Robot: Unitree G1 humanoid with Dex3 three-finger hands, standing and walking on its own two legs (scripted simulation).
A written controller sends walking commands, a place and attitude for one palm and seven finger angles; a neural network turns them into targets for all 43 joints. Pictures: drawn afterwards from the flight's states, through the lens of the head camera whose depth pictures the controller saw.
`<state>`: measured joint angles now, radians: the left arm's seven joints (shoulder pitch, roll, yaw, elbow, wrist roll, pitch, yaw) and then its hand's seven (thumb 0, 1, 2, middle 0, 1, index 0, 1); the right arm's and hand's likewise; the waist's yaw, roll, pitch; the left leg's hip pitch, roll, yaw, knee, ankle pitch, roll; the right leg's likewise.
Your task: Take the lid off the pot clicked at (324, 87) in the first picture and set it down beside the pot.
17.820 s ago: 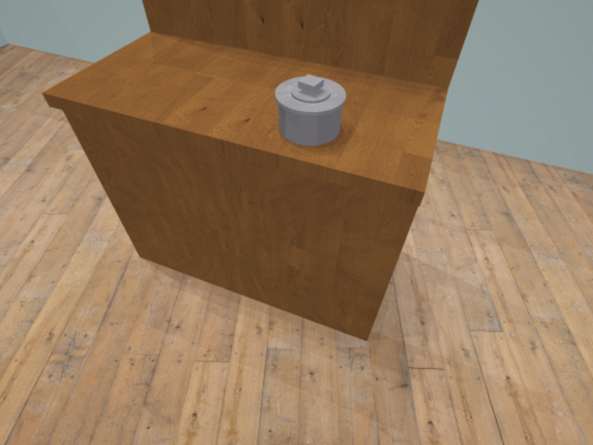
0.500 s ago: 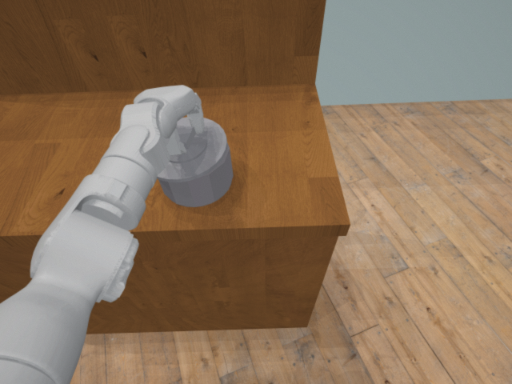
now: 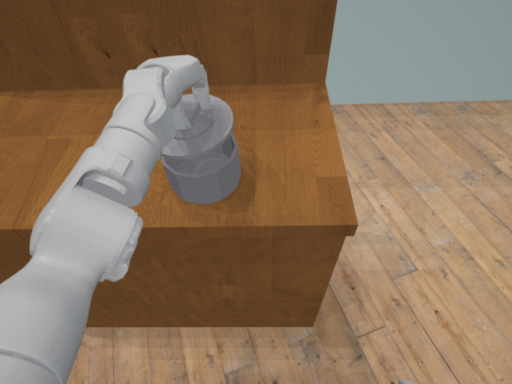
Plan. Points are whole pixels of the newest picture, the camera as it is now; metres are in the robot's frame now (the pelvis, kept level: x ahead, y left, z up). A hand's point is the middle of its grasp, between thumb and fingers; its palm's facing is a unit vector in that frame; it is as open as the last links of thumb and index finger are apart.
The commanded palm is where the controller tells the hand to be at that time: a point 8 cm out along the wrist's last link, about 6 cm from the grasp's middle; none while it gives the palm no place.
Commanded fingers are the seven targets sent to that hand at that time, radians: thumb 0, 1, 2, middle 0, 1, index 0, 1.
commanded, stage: lift the lid straight up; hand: left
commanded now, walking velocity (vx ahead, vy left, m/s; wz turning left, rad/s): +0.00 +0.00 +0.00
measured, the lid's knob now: (184, 112) +0.52 +0.09 +0.16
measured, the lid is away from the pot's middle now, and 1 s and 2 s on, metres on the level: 0.01 0.02 0.09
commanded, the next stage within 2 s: move the lid sideways beside the pot in 1.10 s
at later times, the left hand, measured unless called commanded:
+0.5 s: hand (170, 88) +0.48 +0.09 +0.23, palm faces -0.30 -0.06 -0.95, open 7.8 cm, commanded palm +0.48 +0.09 +0.30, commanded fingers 0.00 0.67 0.96 -0.83 -1.07 -0.80 -1.03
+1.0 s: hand (166, 57) +0.50 +0.09 +0.26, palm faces -0.25 -0.06 -0.97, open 7.8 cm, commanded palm +0.48 +0.09 +0.33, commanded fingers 0.00 0.67 0.96 -0.83 -1.07 -0.80 -1.03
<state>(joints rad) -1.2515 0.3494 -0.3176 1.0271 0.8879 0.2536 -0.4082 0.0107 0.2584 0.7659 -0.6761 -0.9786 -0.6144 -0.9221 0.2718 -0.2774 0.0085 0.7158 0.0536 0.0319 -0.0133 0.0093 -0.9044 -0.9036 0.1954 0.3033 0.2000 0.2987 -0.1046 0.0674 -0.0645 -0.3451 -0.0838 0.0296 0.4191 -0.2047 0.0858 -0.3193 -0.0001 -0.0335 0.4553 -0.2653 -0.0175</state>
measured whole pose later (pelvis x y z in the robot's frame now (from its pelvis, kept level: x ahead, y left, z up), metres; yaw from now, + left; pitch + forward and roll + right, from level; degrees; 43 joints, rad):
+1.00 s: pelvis +0.00 +0.00 +0.00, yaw +0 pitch +8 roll +0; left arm -1.49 0.38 -0.31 1.11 0.92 0.33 -0.50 0.01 0.26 0.77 -0.68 -0.98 -0.61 -0.92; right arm 0.28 -0.27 0.03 0.74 0.05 0.00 -0.01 0.01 -0.90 -0.90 0.20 0.30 0.20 0.30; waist -0.11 0.07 -0.07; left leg -0.34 -0.09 0.03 0.39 -0.19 0.09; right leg -0.32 0.00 -0.03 0.43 -0.25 -0.01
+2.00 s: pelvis -0.01 +0.00 +0.00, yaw +0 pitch +7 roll +0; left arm -1.39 0.56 -0.27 1.02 0.96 0.22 -0.55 0.01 0.26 0.77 -0.70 -0.98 -0.61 -0.92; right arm 0.27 -0.29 0.03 0.71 0.07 0.06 -0.03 0.01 -0.90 -0.90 0.20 0.30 0.20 0.30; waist -0.11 0.05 -0.05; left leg -0.35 -0.08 0.02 0.41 -0.18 0.09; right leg -0.31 0.01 -0.04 0.42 -0.23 -0.02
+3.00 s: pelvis +0.00 +0.02 +0.00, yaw +1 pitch +9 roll -2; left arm -1.38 0.77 -0.21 1.04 0.98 0.08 -0.58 0.02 0.26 0.77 -0.70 -0.99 -0.61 -0.92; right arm 0.30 -0.29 0.03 0.72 0.08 0.10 -0.04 0.01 -0.90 -0.90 0.20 0.30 0.20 0.30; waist -0.11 0.04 -0.05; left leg -0.40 -0.09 0.01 0.44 -0.20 0.11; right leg -0.33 0.00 -0.05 0.39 -0.22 0.01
